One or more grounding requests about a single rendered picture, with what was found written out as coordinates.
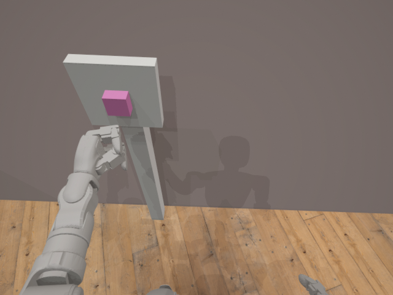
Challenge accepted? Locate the robot left forearm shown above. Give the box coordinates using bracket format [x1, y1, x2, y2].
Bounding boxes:
[19, 172, 99, 295]

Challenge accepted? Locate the robot left hand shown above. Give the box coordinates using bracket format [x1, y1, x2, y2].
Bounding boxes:
[74, 125, 128, 181]

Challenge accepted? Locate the left robot shin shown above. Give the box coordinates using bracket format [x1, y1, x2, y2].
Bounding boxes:
[159, 285, 172, 290]

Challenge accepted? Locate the panel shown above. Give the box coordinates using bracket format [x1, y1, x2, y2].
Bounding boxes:
[63, 54, 165, 220]

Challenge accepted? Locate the button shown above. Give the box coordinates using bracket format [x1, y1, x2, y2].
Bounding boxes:
[102, 90, 133, 116]

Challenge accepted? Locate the robot right hand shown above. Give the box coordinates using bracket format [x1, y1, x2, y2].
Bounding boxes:
[298, 274, 328, 295]

